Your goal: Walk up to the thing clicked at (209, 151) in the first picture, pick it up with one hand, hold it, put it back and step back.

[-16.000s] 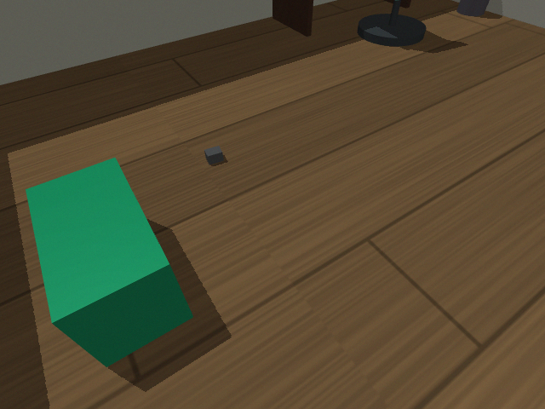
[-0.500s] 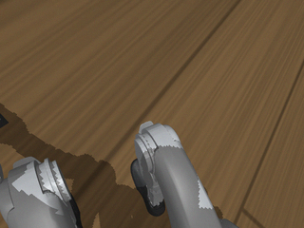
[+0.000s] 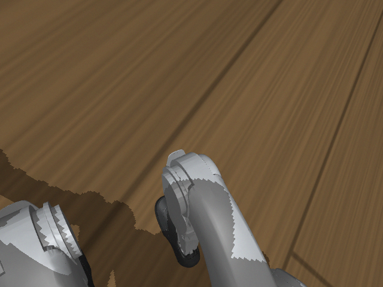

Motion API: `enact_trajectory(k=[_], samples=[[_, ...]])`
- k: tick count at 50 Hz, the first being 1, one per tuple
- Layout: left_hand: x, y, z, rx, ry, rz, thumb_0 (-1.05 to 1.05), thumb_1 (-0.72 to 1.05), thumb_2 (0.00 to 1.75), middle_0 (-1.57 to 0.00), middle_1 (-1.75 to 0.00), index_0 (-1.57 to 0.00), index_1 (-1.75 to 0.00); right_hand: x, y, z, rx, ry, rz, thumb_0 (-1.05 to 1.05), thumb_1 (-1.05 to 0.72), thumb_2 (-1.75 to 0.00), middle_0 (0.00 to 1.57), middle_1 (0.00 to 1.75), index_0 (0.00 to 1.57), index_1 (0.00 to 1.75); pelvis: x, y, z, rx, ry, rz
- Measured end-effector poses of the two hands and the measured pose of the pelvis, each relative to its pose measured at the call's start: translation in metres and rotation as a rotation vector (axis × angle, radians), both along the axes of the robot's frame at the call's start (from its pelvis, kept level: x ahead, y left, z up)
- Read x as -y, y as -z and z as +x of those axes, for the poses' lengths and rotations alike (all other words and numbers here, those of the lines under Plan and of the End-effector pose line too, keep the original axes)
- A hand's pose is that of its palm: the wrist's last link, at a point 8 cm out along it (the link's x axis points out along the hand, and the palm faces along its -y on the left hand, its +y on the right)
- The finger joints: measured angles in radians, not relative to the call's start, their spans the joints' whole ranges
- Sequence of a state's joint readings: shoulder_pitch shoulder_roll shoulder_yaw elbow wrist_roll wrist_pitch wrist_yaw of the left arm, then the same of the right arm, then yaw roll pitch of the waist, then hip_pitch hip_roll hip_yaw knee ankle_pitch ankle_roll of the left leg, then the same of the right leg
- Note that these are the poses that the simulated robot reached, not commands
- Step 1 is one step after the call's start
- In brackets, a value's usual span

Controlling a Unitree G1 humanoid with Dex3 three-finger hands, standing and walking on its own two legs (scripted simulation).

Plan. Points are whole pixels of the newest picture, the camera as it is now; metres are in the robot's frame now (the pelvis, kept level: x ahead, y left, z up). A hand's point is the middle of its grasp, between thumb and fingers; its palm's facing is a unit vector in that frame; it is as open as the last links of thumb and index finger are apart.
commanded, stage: close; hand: left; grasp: from above
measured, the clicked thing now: out of the picture +0.42 +0.33 -0.27
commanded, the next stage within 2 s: settle in 1.44 s
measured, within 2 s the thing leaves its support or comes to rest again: leaves its support in 1.86 s
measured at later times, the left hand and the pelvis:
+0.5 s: hand out of the picture +0.41 +0.33 -0.24, palm faces -0.33 -0.30 -0.90, open 11.8 cm; pelvis +0.00 +0.00 +0.00, yaw +0 degrees
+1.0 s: hand out of the picture +0.41 +0.33 -0.24, palm faces -0.32 -0.29 -0.90, open 9.9 cm; pelvis -0.01 +0.00 +0.01, yaw -1 degrees
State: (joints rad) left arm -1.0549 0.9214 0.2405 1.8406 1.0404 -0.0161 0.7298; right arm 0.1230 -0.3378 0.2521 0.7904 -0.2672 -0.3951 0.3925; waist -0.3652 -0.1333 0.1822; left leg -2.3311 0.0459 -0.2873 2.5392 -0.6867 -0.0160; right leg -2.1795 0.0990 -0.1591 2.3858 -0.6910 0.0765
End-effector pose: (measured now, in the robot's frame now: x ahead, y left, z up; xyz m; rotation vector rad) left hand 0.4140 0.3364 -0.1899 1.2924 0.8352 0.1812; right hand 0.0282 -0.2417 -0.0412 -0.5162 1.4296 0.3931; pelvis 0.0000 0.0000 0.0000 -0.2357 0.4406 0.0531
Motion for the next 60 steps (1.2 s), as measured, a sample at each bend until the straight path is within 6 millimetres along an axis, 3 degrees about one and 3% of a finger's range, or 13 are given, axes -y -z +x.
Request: enact_trajectory(k=[12, 36, 60], samples=[[0.003, 0.001, 0.006, 0.007, 0.021, 0.002, 0.00, -0.33, 0.83, -0.30, -0.80, -0.27, -0.82, -0.004, -0.002, 0.007, 0.015, -0.025, 0.016, 0.00, -0.90, -0.90, 0.20, 0.30, 0.19, 0.30, 0.000, -0.002, 0.000, 0.005, 0.001, -0.007], [0.002, 0.001, -0.001, -0.008, 0.048, 0.004, 0.00, 0.02, 0.56, -0.55, -0.59, -0.54, -0.59, 0.001, -0.011, -0.001, 0.010, -0.029, -0.017, 0.00, -0.89, -0.90, 0.20, 0.30, 0.19, 0.30, 0.001, -0.006, -0.004, 0.016, 0.005, -0.009], [0.003, -0.006, 0.001, -0.003, 0.058, 0.015, -0.01, 0.09, 0.40, -0.68, -0.42, -0.74, -0.42, -0.006, -0.014, 0.000, 0.033, -0.037, -0.008, 0.00, -0.89, -0.90, 0.20, 0.30, 0.19, 0.30, -0.001, -0.009, -0.007, 0.019, 0.005, -0.019]])
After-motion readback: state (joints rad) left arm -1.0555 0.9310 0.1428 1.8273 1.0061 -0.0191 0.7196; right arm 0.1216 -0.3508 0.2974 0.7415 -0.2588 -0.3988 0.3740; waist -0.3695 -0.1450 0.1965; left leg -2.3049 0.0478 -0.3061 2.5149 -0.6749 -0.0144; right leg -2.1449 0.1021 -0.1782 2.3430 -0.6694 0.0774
